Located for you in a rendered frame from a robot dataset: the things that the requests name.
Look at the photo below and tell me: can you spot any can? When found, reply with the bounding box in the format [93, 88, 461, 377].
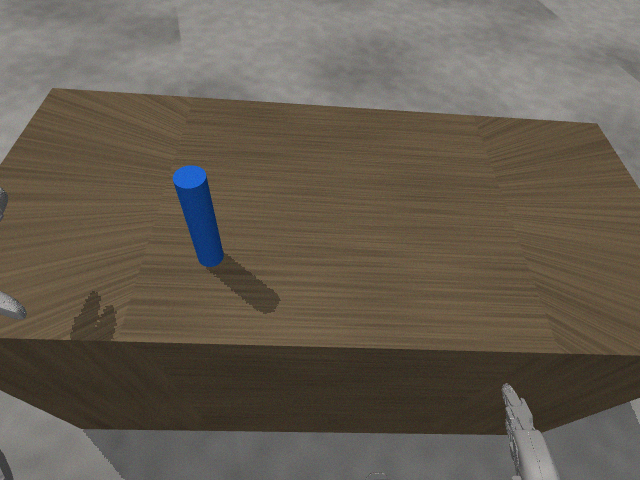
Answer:
[173, 165, 224, 267]

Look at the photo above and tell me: can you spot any left robot hand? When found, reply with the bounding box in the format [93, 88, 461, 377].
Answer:
[0, 187, 27, 320]

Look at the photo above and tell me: can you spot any right robot hand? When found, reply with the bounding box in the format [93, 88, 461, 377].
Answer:
[502, 383, 561, 480]

